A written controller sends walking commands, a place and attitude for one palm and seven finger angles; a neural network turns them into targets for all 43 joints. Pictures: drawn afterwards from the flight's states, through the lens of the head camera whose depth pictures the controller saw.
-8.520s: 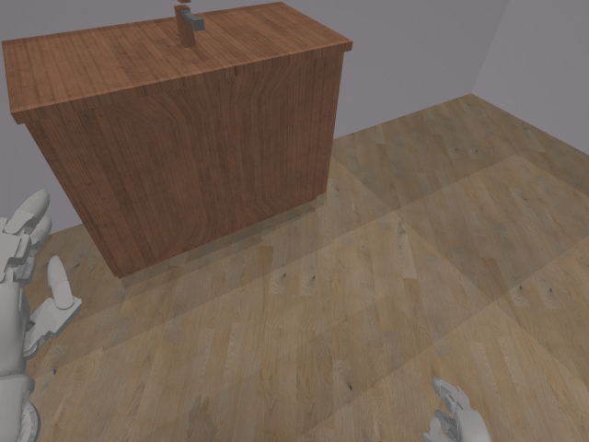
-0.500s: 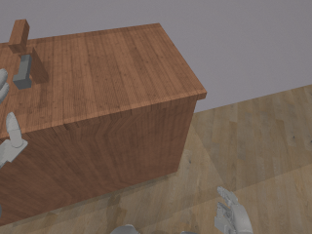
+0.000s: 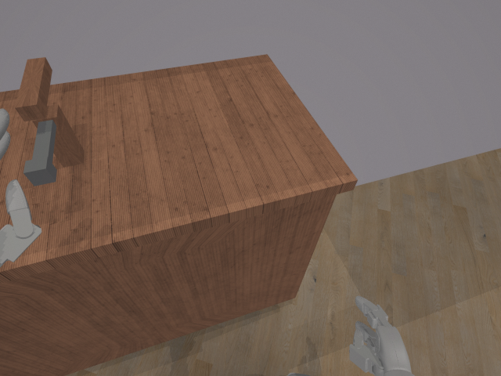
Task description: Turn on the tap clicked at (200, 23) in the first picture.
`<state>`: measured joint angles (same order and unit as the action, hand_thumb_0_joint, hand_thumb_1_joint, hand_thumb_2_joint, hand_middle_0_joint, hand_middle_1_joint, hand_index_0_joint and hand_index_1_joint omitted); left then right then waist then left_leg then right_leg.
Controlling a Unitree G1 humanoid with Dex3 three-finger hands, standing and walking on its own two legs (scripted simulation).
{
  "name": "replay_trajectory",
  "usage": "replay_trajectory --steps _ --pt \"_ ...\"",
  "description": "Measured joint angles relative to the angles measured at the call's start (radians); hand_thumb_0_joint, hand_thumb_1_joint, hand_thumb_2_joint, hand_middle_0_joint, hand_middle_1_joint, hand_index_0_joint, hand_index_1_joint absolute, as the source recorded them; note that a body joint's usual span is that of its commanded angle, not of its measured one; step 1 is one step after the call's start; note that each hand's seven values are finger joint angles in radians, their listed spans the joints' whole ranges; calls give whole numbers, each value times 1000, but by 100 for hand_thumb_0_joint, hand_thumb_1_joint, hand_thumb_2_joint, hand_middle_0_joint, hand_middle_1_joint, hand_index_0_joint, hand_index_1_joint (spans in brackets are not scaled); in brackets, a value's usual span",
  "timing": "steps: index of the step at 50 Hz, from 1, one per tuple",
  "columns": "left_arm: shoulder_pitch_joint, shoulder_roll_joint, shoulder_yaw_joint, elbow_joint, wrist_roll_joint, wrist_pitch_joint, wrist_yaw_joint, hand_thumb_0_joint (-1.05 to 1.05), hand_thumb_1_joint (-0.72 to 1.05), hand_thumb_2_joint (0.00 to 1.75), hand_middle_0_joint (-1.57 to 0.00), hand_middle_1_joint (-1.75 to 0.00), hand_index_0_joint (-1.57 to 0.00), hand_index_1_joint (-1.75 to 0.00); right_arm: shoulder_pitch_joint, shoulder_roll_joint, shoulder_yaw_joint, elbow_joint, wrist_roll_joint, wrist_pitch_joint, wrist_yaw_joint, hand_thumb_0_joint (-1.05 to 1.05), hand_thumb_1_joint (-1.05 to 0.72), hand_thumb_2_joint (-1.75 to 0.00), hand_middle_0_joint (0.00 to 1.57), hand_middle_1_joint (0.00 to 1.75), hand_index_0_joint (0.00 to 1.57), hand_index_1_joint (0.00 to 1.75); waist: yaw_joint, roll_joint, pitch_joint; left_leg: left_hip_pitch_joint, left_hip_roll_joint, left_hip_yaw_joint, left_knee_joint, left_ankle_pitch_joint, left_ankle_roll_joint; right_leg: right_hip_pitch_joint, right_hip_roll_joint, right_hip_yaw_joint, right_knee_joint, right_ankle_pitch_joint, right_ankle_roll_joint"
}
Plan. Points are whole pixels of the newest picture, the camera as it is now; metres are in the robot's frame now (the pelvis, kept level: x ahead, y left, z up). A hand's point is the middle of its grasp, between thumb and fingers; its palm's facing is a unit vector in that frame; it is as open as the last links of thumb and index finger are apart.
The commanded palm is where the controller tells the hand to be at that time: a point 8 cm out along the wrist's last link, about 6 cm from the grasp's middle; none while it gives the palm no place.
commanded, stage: come to a stop and stand still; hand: left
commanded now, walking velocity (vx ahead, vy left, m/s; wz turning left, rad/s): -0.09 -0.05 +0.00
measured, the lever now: (40, 171) +0.35 +0.32 +0.15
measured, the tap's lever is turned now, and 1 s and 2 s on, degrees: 0 0 0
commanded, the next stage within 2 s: look again from close up in 1.50 s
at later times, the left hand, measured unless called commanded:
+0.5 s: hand (24, 206) +0.25 +0.26 +0.20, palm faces +0.41 -0.82 -0.41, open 7.4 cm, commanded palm +0.19 +0.30 +0.19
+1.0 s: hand (27, 224) +0.25 +0.28 +0.17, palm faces +0.31 -0.86 -0.41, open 7.4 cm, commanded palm +0.19 +0.32 +0.19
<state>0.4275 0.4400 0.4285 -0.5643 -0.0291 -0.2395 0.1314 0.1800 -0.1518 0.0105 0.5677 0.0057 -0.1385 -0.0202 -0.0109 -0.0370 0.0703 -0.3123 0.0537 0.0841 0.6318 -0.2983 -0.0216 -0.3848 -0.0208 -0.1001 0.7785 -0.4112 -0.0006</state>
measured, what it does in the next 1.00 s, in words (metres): steps on the spot: right foot, then left foot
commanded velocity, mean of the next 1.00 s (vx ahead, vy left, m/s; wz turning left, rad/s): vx -0.05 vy -0.01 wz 0.00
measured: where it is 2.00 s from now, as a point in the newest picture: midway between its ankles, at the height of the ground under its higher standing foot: outside the picture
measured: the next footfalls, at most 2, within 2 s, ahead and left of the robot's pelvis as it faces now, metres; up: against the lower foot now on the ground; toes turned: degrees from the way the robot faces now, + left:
right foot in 0.02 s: +0.07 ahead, -0.06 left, +0.00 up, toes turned +0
left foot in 0.30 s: +0.12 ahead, +0.14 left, +0.00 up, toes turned +3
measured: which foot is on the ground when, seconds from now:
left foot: down 0.00-0.04, up 0.06-0.28, down 0.30-1.00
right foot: up 0.00-0.00, down 0.02-1.00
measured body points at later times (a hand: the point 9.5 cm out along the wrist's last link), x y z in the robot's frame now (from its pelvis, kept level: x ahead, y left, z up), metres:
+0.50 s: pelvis +0.03 +0.02 +0.01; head +0.05 +0.03 +0.46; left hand +0.22 +0.30 +0.23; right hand +0.22 -0.20 -0.05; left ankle +0.08 +0.14 -0.72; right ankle +0.04 -0.07 -0.72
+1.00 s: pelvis +0.03 +0.04 +0.02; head +0.05 +0.07 +0.46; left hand +0.23 +0.32 +0.19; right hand +0.17 -0.20 -0.06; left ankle +0.08 +0.14 -0.72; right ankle +0.04 -0.07 -0.72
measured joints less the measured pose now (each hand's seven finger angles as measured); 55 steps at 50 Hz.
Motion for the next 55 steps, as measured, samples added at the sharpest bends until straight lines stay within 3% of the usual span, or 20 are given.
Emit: replay_trajectory --steps 1,4,6,8,12,15,16,21,25,29,31,33,35,38,44,48,55 --pt "18 7 9 -2 -2 -2 2 2 89 90 -21 -30 -21 -30 10 0 8 -5 2 1 1 1 -90 -90 20 30 20 30 3 10 -11 -6 2 2 19 -16 -4 28 6 -11 -81 39 -5" --pt "26 -13 -6 30 2 4 -3 1 89 90 -21 -30 -21 -30 25 -21 11 25 -1 23 -2 1 -90 -90 20 30 20 30 12 72 -28 -59 7 -33 190 -117 10 52 27 -38 -103 81 -74" --pt "11 -43 -23 67 -6 16 -5 1 89 90 -21 -30 -21 -30 31 -32 11 62 2 40 3 1 -90 -90 20 30 20 30 28 70 -33 -109 -21 -45 354 -140 3 78 19 -35 -133 81 -83" --pt "9 -72 -31 109 -8 23 2 1 89 90 -21 -30 -21 -30 33 -42 19 85 0 49 1 1 -90 -90 20 30 20 30 37 56 -32 -135 -32 -37 413 -128 -4 106 9 -23 -178 99 -77" --pt "3 -110 -58 146 -5 47 21 1 89 90 -21 -30 -21 -30 28 -57 28 83 -14 48 -18 1 -90 -90 20 30 20 30 37 27 -3 -85 -23 -18 185 -48 1 144 -3 -11 -227 120 -64" --pt "-6 -127 -95 90 -7 69 29 1 89 90 -20 -30 -21 -30 20 -72 18 62 -19 35 -33 1 -90 -90 20 30 20 30 35 31 21 -3 -14 -28 -33 123 8 153 13 -19 -204 103 -53" --pt "-11 -123 -104 61 -9 72 31 1 89 90 -20 -30 -21 -30 12 -71 12 59 -18 31 -37 1 -90 -90 20 30 20 30 33 28 27 19 -11 -30 -62 105 12 149 17 -20 -183 90 -49" --pt "-28 -49 -74 -5 -10 53 20 2 89 90 -21 -30 -21 -30 -22 -26 4 27 -19 26 -36 1 -90 -90 20 30 20 30 31 -30 25 26 -22 -10 -83 70 17 134 19 21 -173 76 -26" --pt "-9 -21 -34 6 -13 46 14 1 89 90 -21 -30 -21 -30 -25 -18 18 1 -16 17 -23 1 -90 -90 20 30 20 30 21 8 6 21 -2 -29 -109 93 11 163 50 12 -265 144 -45" --pt "36 -53 -48 39 -27 66 11 1 89 90 -21 -30 -21 -30 -11 -26 29 4 -9 29 -18 1 -90 -90 20 30 20 30 30 49 -35 15 14 -31 -127 104 6 176 70 12 -329 179 -55" --pt "-62 4 -75 109 -32 53 -13 1 89 90 -21 -30 -21 -30 37 -44 50 -39 16 40 -56 1 -90 -90 20 30 20 30 56 57 -17 23 7 -49 -130 112 8 192 65 -5 -333 181 -52" --pt "-160 43 -39 191 -22 31 -26 1 89 90 -21 -30 -21 -30 40 -47 55 -24 7 26 -40 1 -90 -90 20 30 20 30 74 56 -6 16 7 -50 -123 117 7 178 64 -7 -312 176 -56" --pt "-217 56 -1 256 -26 22 -24 1 89 90 -21 -30 -21 -30 34 -56 58 -8 0 20 -17 1 -90 -90 20 30 20 30 75 60 -5 1 13 -44 -109 114 9 161 69 0 -301 179 -61" --pt "-190 21 10 269 -35 23 -22 1 89 90 -20 -30 -21 -30 42 -73 48 -1 2 14 9 1 -90 -90 20 30 21 30 56 68 -12 -7 13 -32 -97 104 18 148 70 16 -293 181 -55" --pt "20 -98 -121 144 -10 26 -50 1 89 90 -20 -30 -21 -30 74 -92 23 15 -4 5 4 1 -90 -90 20 30 21 30 17 43 -20 16 -4 -13 -106 93 32 162 57 47 -297 176 -34" --pt "39 -73 -126 102 8 12 -49 2 89 90 -22 -31 -21 -30 86 -84 13 20 -12 16 -18 1 -90 -90 20 30 20 30 17 11 -8 20 -17 -16 -117 95 42 169 46 43 -310 177 -24" --pt "-47 -29 -19 120 4 24 -15 2 89 90 -22 -31 -21 -30 50 -71 13 15 -12 12 -16 1 -90 -90 20 30 20 30 21 24 8 21 -35 -20 -134 99 59 181 30 38 -343 189 -6"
